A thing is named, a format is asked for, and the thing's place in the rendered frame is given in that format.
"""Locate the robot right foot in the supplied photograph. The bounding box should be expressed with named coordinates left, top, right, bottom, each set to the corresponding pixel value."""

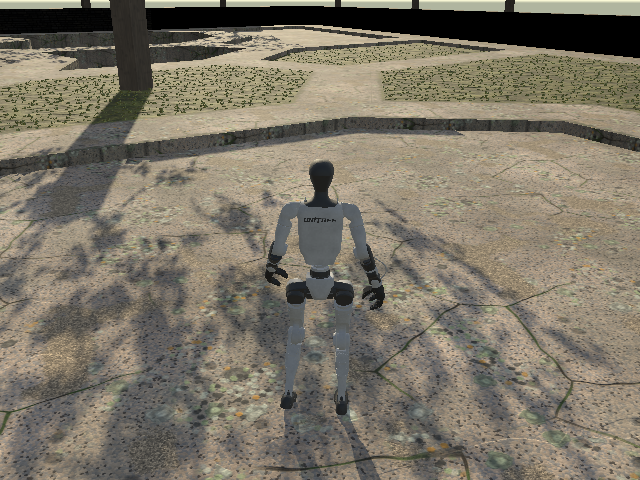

left=334, top=389, right=349, bottom=415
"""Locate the robot right forearm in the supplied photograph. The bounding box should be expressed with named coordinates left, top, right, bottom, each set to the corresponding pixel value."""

left=360, top=244, right=382, bottom=288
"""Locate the left robot upper arm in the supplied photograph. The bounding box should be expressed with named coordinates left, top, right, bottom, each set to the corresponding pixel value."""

left=271, top=201, right=300, bottom=256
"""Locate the robot head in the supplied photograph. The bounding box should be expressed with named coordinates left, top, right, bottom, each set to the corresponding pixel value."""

left=304, top=159, right=338, bottom=208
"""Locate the left robot hand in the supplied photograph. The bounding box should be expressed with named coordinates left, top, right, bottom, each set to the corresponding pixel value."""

left=264, top=268, right=288, bottom=286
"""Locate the right robot hand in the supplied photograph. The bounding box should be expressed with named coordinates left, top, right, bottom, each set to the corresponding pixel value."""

left=362, top=285, right=385, bottom=310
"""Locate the robot left forearm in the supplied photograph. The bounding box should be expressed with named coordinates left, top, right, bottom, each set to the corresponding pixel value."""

left=266, top=241, right=282, bottom=272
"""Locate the right robot upper arm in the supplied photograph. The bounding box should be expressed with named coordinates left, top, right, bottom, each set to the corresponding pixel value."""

left=342, top=202, right=369, bottom=260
